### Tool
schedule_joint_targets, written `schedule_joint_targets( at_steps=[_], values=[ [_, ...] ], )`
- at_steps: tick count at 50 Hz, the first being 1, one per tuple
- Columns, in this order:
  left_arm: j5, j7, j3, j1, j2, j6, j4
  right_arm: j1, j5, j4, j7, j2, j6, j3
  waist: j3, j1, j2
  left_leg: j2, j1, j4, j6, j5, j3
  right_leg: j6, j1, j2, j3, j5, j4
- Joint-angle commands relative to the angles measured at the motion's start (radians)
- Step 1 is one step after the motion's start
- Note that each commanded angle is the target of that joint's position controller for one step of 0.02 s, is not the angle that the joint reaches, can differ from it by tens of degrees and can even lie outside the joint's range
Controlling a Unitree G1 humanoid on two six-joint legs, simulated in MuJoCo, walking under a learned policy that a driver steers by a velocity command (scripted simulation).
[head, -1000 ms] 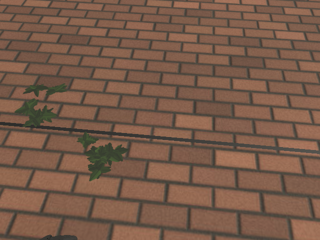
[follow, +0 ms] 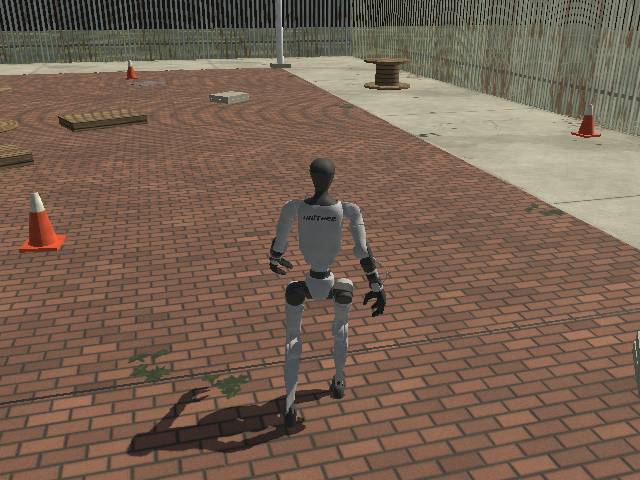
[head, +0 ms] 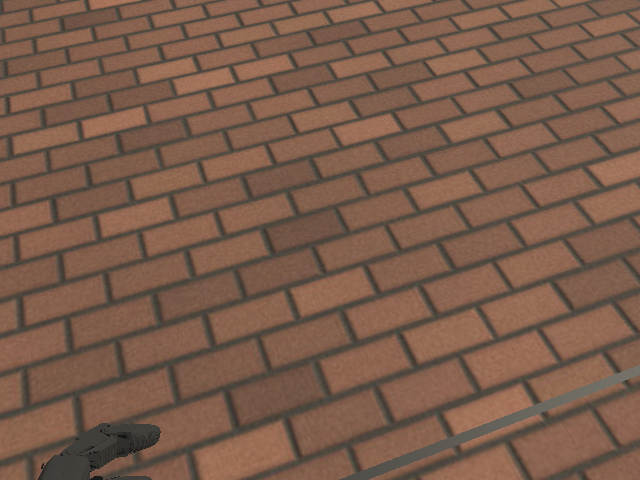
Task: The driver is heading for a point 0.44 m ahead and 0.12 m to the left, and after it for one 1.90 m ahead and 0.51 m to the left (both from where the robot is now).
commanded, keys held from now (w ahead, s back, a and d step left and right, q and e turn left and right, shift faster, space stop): w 0.02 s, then w+q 0.42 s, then q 0.28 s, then no key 0.28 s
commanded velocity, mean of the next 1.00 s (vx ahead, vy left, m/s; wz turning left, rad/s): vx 0.33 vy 0.00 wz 0.35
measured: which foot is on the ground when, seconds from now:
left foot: up 0.00-0.48, down 0.50-1.00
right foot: down 0.00-0.52, up 0.54-0.96, down 0.98-1.00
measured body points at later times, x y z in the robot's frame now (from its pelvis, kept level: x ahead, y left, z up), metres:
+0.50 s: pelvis +0.27 +0.03 -0.01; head +0.30 +0.05 +0.44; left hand +0.23 +0.32 -0.14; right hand +0.52 -0.16 -0.09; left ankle +0.38 +0.15 -0.72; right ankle +0.10 -0.10 -0.72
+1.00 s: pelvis +0.43 +0.07 +0.01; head +0.45 +0.08 +0.46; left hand +0.46 +0.38 -0.09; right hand +0.68 -0.12 -0.09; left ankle +0.38 +0.15 -0.72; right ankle +0.54 -0.03 -0.73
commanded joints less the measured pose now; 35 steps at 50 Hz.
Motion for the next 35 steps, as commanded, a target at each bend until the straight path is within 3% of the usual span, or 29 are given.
schedule_joint_targets(
  at_steps=[1,2,3,4,6,9,12,15,20,22,23,24,25,26,27,28,29,30,31,33,35],
  values=[
    [-0.003,0.01,0.073,0.391,0.212,0.004,0.034,-0.006,0.009,-0.097,0.006,-0.118,-0.049,-0.007,-0.32,0.198,-0.179,-0.021,-0.685,0.645,0.033,-0.099,-0.132,-0.243,0.812,-0.364,0.694,-0.245,-0.239],
    [-0.004,0.01,0.06,0.328,0.179,0.0,0.031,-0.083,0.028,-0.121,0.01,-0.143,-0.055,-0.016,-0.19,0.185,-0.139,0.02,-0.729,0.643,0.046,-0.004,-0.116,-0.207,0.693,-0.337,0.544,-0.201,-0.256],
    [0.001,0.009,0.052,0.266,0.153,-0.004,0.027,-0.115,0.022,-0.119,0.005,-0.128,-0.052,-0.013,-0.128,0.154,-0.071,0.059,-0.69,0.601,0.042,0.083,-0.101,-0.186,0.569,-0.296,0.439,-0.107,-0.281],
    [0.008,0.005,0.045,0.22,0.123,-0.008,0.026,-0.124,0.008,-0.116,0.004,-0.117,-0.044,-0.017,-0.077,0.126,-0.067,0.083,-0.654,0.552,0.035,0.14,-0.103,-0.176,0.471,-0.262,0.357,-0.032,-0.315],
    [0.016,0.004,0.044,0.186,0.103,-0.026,0.038,-0.08,0.012,-0.099,0.004,-0.081,-0.018,-0.014,-0.062,0.082,-0.095,0.101,-0.558,0.521,0.021,0.203,-0.12,-0.169,0.363,-0.237,0.257,0.043,-0.377],
    [0.022,0.012,0.054,0.193,0.119,-0.046,0.074,-0.117,0.011,-0.111,-0.002,-0.054,0.007,-0.013,-0.015,0.072,-0.063,0.091,-0.603,0.452,0.0,0.298,-0.151,-0.17,0.326,-0.239,0.14,0.147,-0.427],
    [0.023,0.024,0.058,0.206,0.13,-0.047,0.101,-0.177,0.005,-0.129,0.005,-0.043,0.004,-0.012,0.005,0.086,-0.048,0.074,-0.633,0.298,-0.003,0.462,-0.156,-0.144,0.355,-0.222,0.034,0.203,-0.44],
    [0.017,0.033,0.061,0.223,0.149,-0.043,0.123,-0.275,0.002,-0.159,0.023,-0.024,-0.002,-0.002,0.036,0.123,-0.037,0.059,-0.598,0.136,0.008,0.58,-0.093,-0.118,0.369,-0.213,-0.051,0.207,-0.457],
    [-0.003,0.042,0.074,0.296,0.178,-0.01,0.176,-0.4,0.003,-0.238,0.053,-0.019,-0.001,0.005,0.073,0.163,-0.027,0.041,-0.654,0.007,0.054,0.491,-0.033,-0.097,0.554,-0.27,-0.106,0.307,-0.388],
    [-0.007,0.049,0.08,0.282,0.2,0.008,0.178,-0.39,0.004,-0.259,0.064,-0.038,0.001,-0.004,0.045,0.136,-0.053,0.001,-0.595,-0.009,0.087,0.389,0.018,-0.074,0.601,-0.278,-0.136,0.557,-0.295],
    [-0.007,0.057,0.084,0.265,0.214,0.018,0.171,-0.348,-0.001,-0.259,0.066,-0.058,0.003,-0.015,0.012,0.106,-0.077,-0.04,-0.524,-0.006,0.104,0.334,0.056,-0.058,0.608,-0.269,-0.151,0.773,-0.198],
    [-0.006,0.066,0.085,0.25,0.22,0.03,0.163,-0.239,-0.005,-0.237,0.064,-0.091,0.004,-0.036,-0.051,0.048,-0.086,-0.088,-0.391,-0.019,0.124,0.323,0.082,-0.036,0.589,-0.248,-0.165,0.916,-0.037],
    [-0.011,0.074,0.08,0.235,0.214,0.034,0.153,-0.088,-0.008,-0.203,0.052,-0.145,0.002,-0.065,-0.13,-0.034,-0.059,-0.116,-0.158,-0.106,0.158,0.449,0.061,0.008,0.484,-0.2,-0.184,0.86,0.188],
    [0.02,0.073,0.058,0.276,0.158,0.021,0.126,0.001,-0.011,-0.191,0.026,-0.243,0.011,-0.09,-0.24,-0.037,0.116,0.066,0.158,-0.084,0.228,0.781,-0.202,0.069,0.21,-0.121,-0.181,0.325,0.517],
    [0.033,0.051,0.02,0.38,0.061,-0.008,0.091,-0.068,-0.019,-0.24,0.024,-0.303,0.008,-0.09,-0.421,0.067,0.295,0.342,0.471,-0.153,0.477,0.928,-0.748,0.133,-0.157,0.098,-0.032,-0.534,0.895],
    [0.007,0.036,0.045,0.291,0.171,-0.031,0.103,-0.048,-0.017,-0.256,0.028,-0.226,0.011,-0.074,-0.493,-0.021,0.097,0.312,0.448,-0.187,0.439,0.931,-0.686,0.109,-0.187,0.032,0.151,-0.509,0.923],
    [-0.021,0.035,0.044,0.2,0.172,-0.037,0.064,-0.098,-0.014,-0.26,0.027,-0.181,0.008,-0.061,-0.354,-0.008,0.068,0.267,0.329,-0.188,0.392,0.938,-0.525,0.088,-0.22,-0.009,0.136,-0.442,0.87],
    [-0.01,0.047,0.042,0.178,0.155,-0.033,0.067,-0.148,-0.001,-0.257,0.026,-0.156,0.008,-0.056,-0.212,0.034,-0.019,0.209,0.159,-0.212,0.343,0.926,-0.423,0.091,-0.225,-0.046,0.11,-0.381,0.778],
    [0.009,0.059,0.05,0.174,0.168,-0.021,0.069,-0.19,0.003,-0.266,0.018,-0.126,0.011,-0.049,-0.161,0.061,-0.012,0.18,0.044,-0.238,0.321,0.902,-0.375,0.096,-0.188,-0.071,0.107,-0.338,0.708],
    [0.015,0.064,0.054,0.211,0.159,0.01,0.068,-0.228,-0.019,-0.283,0.013,-0.132,0.018,-0.05,-0.129,0.111,0.036,0.14,-0.122,-0.283,0.317,0.93,-0.338,0.111,-0.083,-0.067,0.102,-0.295,0.647],
    [0.019,0.071,0.047,0.229,0.13,0.024,0.071,-0.233,-0.021,-0.28,0.005,-0.151,0.019,-0.057,-0.141,0.125,0.053,0.117,-0.176,-0.282,0.315,0.995,-0.297,0.136,-0.063,-0.049,0.09,-0.253,0.559]
  ],
)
